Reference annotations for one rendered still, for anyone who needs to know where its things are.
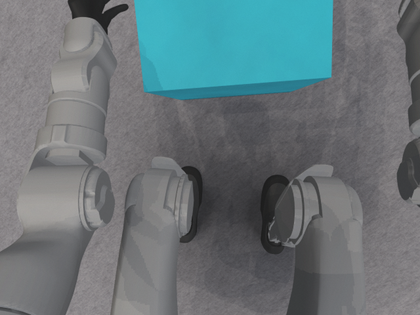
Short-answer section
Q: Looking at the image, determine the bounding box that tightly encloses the right robot upper arm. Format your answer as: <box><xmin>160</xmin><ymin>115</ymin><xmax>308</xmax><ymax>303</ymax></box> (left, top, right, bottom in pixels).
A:
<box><xmin>397</xmin><ymin>137</ymin><xmax>420</xmax><ymax>207</ymax></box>

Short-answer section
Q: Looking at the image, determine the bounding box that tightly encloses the left robot hand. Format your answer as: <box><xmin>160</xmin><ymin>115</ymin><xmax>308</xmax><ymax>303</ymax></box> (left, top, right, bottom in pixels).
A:
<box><xmin>68</xmin><ymin>0</ymin><xmax>129</xmax><ymax>35</ymax></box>

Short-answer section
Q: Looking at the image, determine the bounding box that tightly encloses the right robot foot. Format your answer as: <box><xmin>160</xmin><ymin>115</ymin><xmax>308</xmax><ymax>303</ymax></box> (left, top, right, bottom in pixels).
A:
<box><xmin>261</xmin><ymin>175</ymin><xmax>289</xmax><ymax>254</ymax></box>

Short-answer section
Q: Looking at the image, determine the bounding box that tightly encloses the robot left forearm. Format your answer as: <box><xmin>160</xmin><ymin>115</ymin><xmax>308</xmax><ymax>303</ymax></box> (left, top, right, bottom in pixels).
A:
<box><xmin>16</xmin><ymin>17</ymin><xmax>117</xmax><ymax>224</ymax></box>

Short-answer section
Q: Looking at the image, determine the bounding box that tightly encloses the robot right forearm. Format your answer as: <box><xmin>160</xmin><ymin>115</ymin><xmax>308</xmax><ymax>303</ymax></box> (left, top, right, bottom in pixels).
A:
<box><xmin>396</xmin><ymin>0</ymin><xmax>420</xmax><ymax>137</ymax></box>

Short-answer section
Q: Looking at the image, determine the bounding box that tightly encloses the carton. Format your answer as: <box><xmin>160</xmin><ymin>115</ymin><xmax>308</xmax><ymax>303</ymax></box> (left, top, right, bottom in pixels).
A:
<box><xmin>134</xmin><ymin>0</ymin><xmax>333</xmax><ymax>100</ymax></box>

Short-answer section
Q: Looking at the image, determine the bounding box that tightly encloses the left robot upper arm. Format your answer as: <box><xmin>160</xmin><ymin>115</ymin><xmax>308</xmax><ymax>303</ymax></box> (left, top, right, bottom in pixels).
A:
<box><xmin>0</xmin><ymin>165</ymin><xmax>115</xmax><ymax>315</ymax></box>

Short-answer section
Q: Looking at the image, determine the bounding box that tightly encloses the robot left thigh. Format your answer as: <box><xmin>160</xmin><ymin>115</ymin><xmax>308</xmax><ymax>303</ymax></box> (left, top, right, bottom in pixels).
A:
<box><xmin>110</xmin><ymin>168</ymin><xmax>194</xmax><ymax>315</ymax></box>

